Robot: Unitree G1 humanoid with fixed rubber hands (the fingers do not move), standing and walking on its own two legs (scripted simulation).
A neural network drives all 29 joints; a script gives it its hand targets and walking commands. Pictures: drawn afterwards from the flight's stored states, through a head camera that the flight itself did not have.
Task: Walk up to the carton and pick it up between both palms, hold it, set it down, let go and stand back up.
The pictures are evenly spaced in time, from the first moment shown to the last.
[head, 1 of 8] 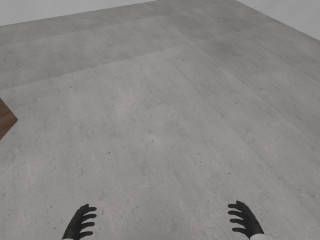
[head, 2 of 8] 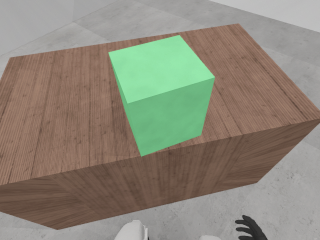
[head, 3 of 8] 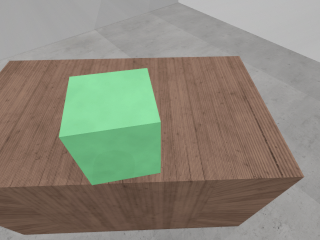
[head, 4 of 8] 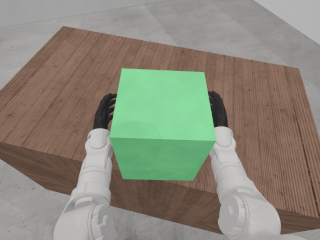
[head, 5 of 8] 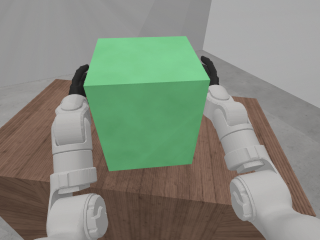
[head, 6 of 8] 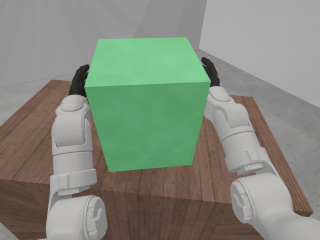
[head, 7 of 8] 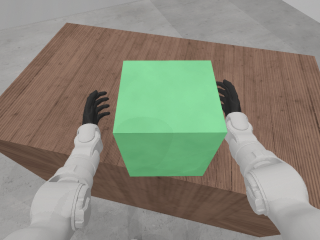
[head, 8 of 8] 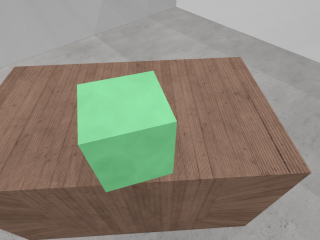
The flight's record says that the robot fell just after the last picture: no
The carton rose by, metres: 0.20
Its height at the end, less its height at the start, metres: +0.00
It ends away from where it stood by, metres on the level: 0.01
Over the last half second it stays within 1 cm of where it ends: yes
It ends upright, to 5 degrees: yes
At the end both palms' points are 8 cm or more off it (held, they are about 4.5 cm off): yes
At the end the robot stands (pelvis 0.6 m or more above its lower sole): yes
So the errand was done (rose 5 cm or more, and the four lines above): yes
